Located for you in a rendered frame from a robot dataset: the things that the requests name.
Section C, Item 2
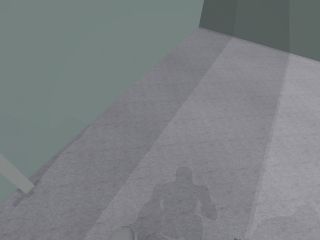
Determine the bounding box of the robot left thigh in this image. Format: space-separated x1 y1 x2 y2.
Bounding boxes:
108 227 138 240

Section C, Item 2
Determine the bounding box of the panel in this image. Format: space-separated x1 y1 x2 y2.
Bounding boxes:
0 154 35 194

